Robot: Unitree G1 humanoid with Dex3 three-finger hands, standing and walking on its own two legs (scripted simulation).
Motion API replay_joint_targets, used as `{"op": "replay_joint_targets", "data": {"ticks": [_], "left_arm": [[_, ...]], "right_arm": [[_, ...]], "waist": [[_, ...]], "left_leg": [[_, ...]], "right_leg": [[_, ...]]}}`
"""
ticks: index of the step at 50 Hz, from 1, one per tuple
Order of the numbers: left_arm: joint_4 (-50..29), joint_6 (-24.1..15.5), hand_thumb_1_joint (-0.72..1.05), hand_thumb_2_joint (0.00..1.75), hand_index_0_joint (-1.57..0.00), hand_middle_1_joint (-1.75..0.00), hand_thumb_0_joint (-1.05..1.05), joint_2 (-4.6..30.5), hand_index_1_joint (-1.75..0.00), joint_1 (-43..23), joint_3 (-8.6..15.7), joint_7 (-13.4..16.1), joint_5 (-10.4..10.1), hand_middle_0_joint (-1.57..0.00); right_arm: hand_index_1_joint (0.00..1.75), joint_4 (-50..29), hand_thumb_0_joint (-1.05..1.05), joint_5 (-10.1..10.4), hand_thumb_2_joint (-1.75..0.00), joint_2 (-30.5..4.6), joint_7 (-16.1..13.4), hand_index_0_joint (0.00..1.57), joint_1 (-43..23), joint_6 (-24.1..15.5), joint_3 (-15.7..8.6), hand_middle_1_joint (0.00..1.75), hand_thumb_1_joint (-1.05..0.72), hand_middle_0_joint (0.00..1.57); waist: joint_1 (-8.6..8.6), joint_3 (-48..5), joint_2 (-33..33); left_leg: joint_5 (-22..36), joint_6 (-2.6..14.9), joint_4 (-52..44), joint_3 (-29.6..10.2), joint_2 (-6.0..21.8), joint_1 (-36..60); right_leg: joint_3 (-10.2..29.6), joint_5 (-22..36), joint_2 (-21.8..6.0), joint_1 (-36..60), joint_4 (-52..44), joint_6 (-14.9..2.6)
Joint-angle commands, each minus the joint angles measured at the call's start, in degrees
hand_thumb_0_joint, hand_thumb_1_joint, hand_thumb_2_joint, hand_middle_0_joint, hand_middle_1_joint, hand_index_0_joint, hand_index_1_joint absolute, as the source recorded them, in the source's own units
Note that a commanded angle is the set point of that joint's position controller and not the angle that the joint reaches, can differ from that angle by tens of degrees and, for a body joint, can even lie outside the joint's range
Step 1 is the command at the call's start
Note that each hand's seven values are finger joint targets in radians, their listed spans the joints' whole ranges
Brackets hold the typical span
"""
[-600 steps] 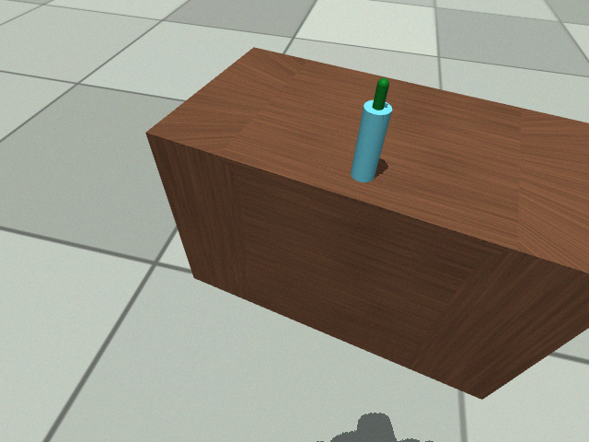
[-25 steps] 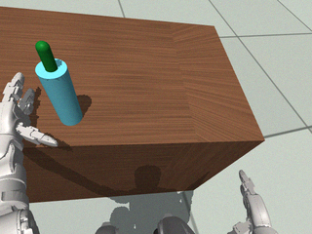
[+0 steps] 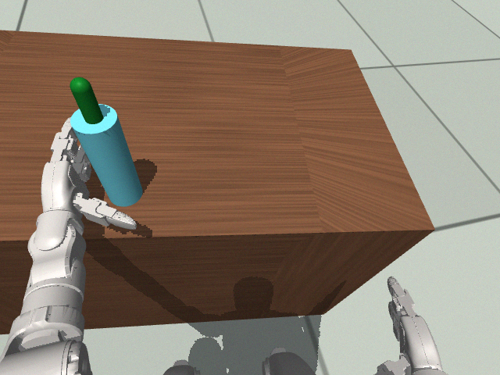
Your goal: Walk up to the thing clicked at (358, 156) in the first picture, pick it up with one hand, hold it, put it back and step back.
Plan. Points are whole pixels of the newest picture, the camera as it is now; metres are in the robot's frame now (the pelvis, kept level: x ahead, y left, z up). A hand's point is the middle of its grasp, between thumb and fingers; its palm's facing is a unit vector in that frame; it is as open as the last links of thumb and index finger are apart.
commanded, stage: close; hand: left
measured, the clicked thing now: (107, 148) +0.45 +0.19 +0.11
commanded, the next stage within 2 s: settle in 0.84 s
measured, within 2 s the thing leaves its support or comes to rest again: leaves its support in 1.38 s
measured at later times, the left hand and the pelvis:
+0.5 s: hand (109, 167) +0.45 +0.19 +0.06, palm faces +0.11 -0.99 +0.03, open 14.9 cm; pelvis -0.01 +0.00 +0.00, yaw +0 degrees
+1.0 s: hand (116, 165) +0.45 +0.18 +0.07, palm faces +0.09 -1.00 +0.04, open 8.7 cm; pelvis +0.00 +0.00 +0.00, yaw -1 degrees
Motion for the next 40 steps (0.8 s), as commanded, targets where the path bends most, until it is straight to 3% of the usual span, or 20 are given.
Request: {"op": "replay_joint_targets", "data": {"ticks": [1,3,4,5,8,10,11,13,15,16,19,21,23,24,27,30,33,37,38,40], "left_arm": [[-12.05,-4.66,-0.61,0.02,-0.1,0.0,0.0,9.99,-0.01,-23.54,0.81,2.07,0.36,-0.11],[-9.96,-4.76,-0.61,0.02,-0.11,0.0,0.0,10.29,-0.01,-22.05,1.69,2.86,0.51,-0.11],[-11.44,-5.09,-0.61,0.01,-0.11,0.0,0.0,10.12,-0.01,-21.86,1.21,2.87,0.67,-0.12],[-11.62,-5.18,-0.6,0.02,-0.19,-0.08,0.0,11.18,-0.09,-21.61,2.02,2.97,0.81,-0.2],[-12.73,-5.57,-0.58,0.09,-0.39,-0.22,0.0,14.66,-0.22,-24.47,4.29,3.55,1.03,-0.38],[-10.48,-5.4,-0.6,0.1,-0.45,-0.27,0.0,12.89,-0.26,-24.99,3.58,3.94,0.81,-0.44],[-11.43,-5.65,-0.6,0.12,-0.47,-0.29,0.0,13.02,-0.29,-26.14,3.31,3.88,0.67,-0.46],[-7.75,-5.07,-0.58,0.15,-0.52,-0.33,0.0,10.82,-0.32,-25.73,1.53,3.42,1.24,-0.51],[-5.62,-4.92,-0.57,0.14,-0.54,-0.34,0.0,12.52,-0.33,-26.63,2.58,3.13,1.35,-0.53],[-3.27,-4.8,-0.58,0.15,-0.54,-0.34,0.0,10.53,-0.33,-25.68,1.65,2.76,1.35,-0.52],[-2.04,-5.55,-0.54,0.19,-0.59,-0.39,0.0,13.6,-0.38,-27.5,3.47,2.28,1.57,-0.57],[-3.69,-6.03,-0.5,0.24,-0.63,-0.44,0.0,15.75,-0.42,-30.09,4.71,2.16,1.3,-0.61],[-5.32,-6.39,-0.47,0.28,-0.67,-0.48,0.0,14.65,-0.47,-32.98,3.37,1.72,1.09,-0.66],[-6.63,-6.64,-0.43,0.32,-0.7,-0.52,0.0,16.17,-0.51,-34.1,4.05,1.69,1.01,-0.69],[-3.13,-5.79,-0.37,0.44,-0.81,-0.64,0.0,12.59,-0.64,-32.92,1.72,1.57,1.11,-0.8],[-2.16,-5.69,-0.31,0.52,-0.93,-0.75,0.0,15.27,-0.75,-32.94,2.77,2.62,1.77,-0.92],[0.0,-5.32,-0.2,0.6,-1.0,-0.83,0.0,12.13,-0.82,-30.72,1.78,2.96,1.7,-1.0],[-2.46,-5.32,-0.14,0.71,-1.15,-0.97,0.0,10.47,-0.96,-29.71,1.0,3.35,1.98,-1.14],[-3.08,-5.38,-0.1,0.74,-1.18,-1.0,0.0,11.46,-0.99,-28.81,1.83,3.34,1.66,-1.17],[-5.8,-5.48,0.0,0.81,-1.24,-1.06,0.0,9.42,-1.06,-29.19,0.1,3.02,1.26,-1.23]], "right_arm": [[0.05,-10.27,0.0,-0.37,-0.05,-8.44,-0.35,0.05,0.45,-2.51,-5.34,0.05,0.54,0.05],[0.05,-9.92,0.0,-0.36,-0.05,-8.95,-0.22,0.05,0.44,-2.06,-6.21,0.05,0.53,0.05],[0.05,-10.98,0.0,-0.44,-0.05,-7.98,-0.12,0.05,0.59,-1.71,-5.06,0.05,0.53,0.05],[0.05,-10.75,0.0,-0.3,-0.05,-8.48,-0.18,0.05,-0.33,-1.63,-5.8,0.05,0.53,0.05],[0.05,-13.6,0.0,-0.25,-0.04,-8.56,-0.21,0.05,-0.92,-1.14,-5.37,0.05,0.53,0.05],[0.05,-12.17,0.0,-0.16,-0.04,-7.67,-0.27,0.05,0.56,-0.68,-4.97,0.05,0.52,0.05],[0.05,-11.71,0.0,-0.02,-0.04,-7.15,-0.22,0.05,-0.63,-0.54,-4.68,0.05,0.52,0.05],[0.05,-12.1,0.0,-0.13,-0.04,-7.3,-0.35,0.05,0.22,-0.57,-4.77,0.05,0.52,0.05],[0.05,-12.13,0.0,-0.1,-0.04,-8.16,-0.4,0.05,-0.5,-0.81,-5.21,0.05,0.52,0.05],[0.05,-12.23,0.0,-0.22,-0.04,-7.5,-0.2,0.05,0.79,-1.0,-4.28,0.05,0.52,0.05],[0.05,-12.24,0.0,-0.23,-0.04,-8.03,0.09,0.05,0.02,-0.97,-4.7,0.05,0.53,0.05],[0.05,-12.78,0.0,-0.43,-0.04,-9.12,0.16,0.05,0.92,-1.19,-5.51,0.05,0.53,0.05],[0.05,-13.71,0.0,-0.52,-0.04,-8.09,0.31,0.05,1.37,-1.46,-4.59,0.05,0.53,0.05],[0.05,-13.97,0.0,-0.46,-0.04,-8.65,0.05,0.05,0.15,-1.56,-5.08,0.05,0.53,0.05],[0.05,-12.32,0.0,-0.41,-0.05,-8.19,-0.15,0.05,-0.19,-1.65,-4.53,0.05,0.52,0.05],[0.05,-10.89,0.0,-0.45,-0.05,-8.79,-0.39,0.05,-0.63,-1.62,-5.01,0.05,0.52,0.05],[0.05,-9.99,0.0,-0.75,-0.05,-8.85,-0.23,0.05,1.55,-1.33,-5.37,0.05,0.51,0.05],[0.05,-12.08,0.0,-0.62,-0.04,-7.3,0.37,0.05,-0.01,-1.24,-3.85,0.05,0.52,0.05],[0.05,-10.64,0.0,-0.62,-0.04,-8.68,0.29,0.05,1.24,-0.85,-5.52,0.05,0.52,0.05],[0.05,-11.35,0.0,-0.59,-0.04,-8.21,0.46,0.05,1.69,-0.78,-5.06,0.05,0.52,0.05]], "waist": [[-0.56,-20.96,6.96],[-0.74,-20.63,4.85],[-0.27,-22.11,4.68],[0.54,-21.98,5.02],[0.25,-24.29,4.73],[-0.61,-21.45,4.04],[0.05,-20.48,4.95],[-1.8,-20.68,3.19],[-1.77,-19.0,3.92],[-2.66,-19.28,2.93],[-1.83,-18.68,3.83],[-1.88,-21.86,6.04],[-2.68,-24.42,7.15],[-2.02,-25.56,6.94],[-2.4,-23.97,6.32],[-1.66,-22.44,7.49],[-2.76,-23.46,6.35],[-1.66,-24.2,5.61],[-1.66,-24.14,6.82],[-1.97,-25.12,6.5]], "left_leg": [[17.98,-0.21,-8.04,-0.31,-0.38,14.02],[16.73,0.27,-7.62,-0.17,-0.58,11.04],[16.86,0.47,-7.49,0.28,-0.85,11.04],[16.09,0.33,-7.91,0.3,-0.87,11.12],[17.2,0.26,-7.94,0.14,-0.77,11.33],[15.75,0.47,-8.09,0.51,-0.9,9.78],[14.52,0.43,-8.53,0.62,-1.05,9.86],[14.71,0.89,-7.96,0.88,-0.98,10.66],[14.4,0.66,-8.17,0.79,-0.96,9.93],[15.11,0.84,-7.63,0.74,-0.79,9.82],[11.53,0.69,-8.13,0.59,-0.95,8.19],[13.91,0.19,-7.89,0.24,-0.69,10.89],[15.77,0.15,-7.31,0.18,-0.68,12.4],[16.12,0.17,-7.22,0.21,-0.81,12.33],[14.13,0.36,-7.51,0.32,-0.74,11.5],[12.99,0.01,-8.16,0.08,-0.63,11.28],[17.52,0.09,-7.02,-0.03,-0.26,12.41],[21.16,0.04,-6.65,-0.28,-0.15,12.11],[21.48,-0.24,-6.84,-0.37,-0.04,13.15],[21.98,-0.11,-6.68,-0.23,-0.13,13.73]], "right_leg": [[-1.19,14.89,1.26,8.59,-5.81,-2.5],[-0.78,15.02,1.14,9.55,-5.85,-2.4],[-0.44,16.18,0.96,11.81,-6.07,-2.23],[-0.46,15.3,1.0,11.55,-6.02,-2.31],[-0.41,16.31,1.12,13.33,-5.99,-2.29],[-0.05,15.87,1.05,12.93,-6.22,-2.17],[0.01,14.7,1.14,12.53,-6.7,-2.18],[0.28,15.55,1.24,11.03,-7.17,-1.87],[0.11,15.01,1.24,10.08,-7.05,-2.01],[0.1,15.67,1.22,9.61,-6.8,-2.03],[0.02,11.9,1.23,8.62,-6.81,-2.27],[-0.39,12.91,1.31,8.24,-6.27,-2.55],[-0.37,14.65,1.32,8.96,-5.92,-2.52],[-0.35,15.29,1.32,9.75,-5.88,-2.41],[-0.15,13.84,1.36,8.57,-6.26,-2.39],[-0.58,12.05,1.53,7.75,-6.39,-2.61],[-0.84,15.49,1.65,7.37,-5.6,-2.6],[-1.15,17.97,1.79,8.39,-5.01,-2.65],[-1.33,17.44,1.8,7.68,-4.92,-2.78],[-1.21,18.4,1.71,8.64,-4.97,-2.64]]}}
